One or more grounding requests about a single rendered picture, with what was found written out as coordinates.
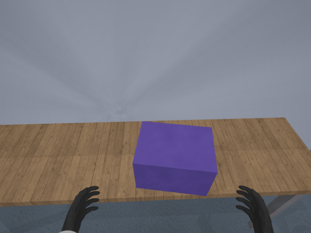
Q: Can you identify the right robot hand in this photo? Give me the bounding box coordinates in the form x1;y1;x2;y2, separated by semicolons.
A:
236;185;274;233

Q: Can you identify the carton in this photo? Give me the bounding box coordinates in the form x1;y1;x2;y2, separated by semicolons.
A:
133;121;218;196

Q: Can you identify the left robot hand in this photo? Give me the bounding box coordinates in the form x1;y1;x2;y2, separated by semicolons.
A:
62;186;100;233

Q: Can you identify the table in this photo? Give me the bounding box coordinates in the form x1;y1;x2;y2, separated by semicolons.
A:
0;117;311;230

